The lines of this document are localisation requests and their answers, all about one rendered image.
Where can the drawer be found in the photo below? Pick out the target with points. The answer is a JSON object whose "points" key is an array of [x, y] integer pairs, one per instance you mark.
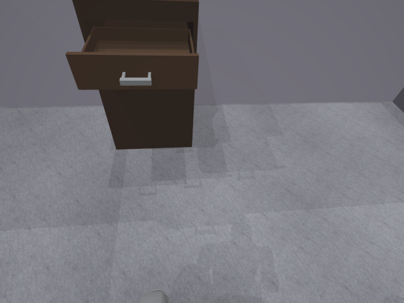
{"points": [[167, 53]]}

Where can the cabinet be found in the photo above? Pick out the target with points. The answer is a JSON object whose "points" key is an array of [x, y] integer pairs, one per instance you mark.
{"points": [[141, 119]]}

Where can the handle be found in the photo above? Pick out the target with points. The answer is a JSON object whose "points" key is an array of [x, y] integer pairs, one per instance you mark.
{"points": [[135, 81]]}

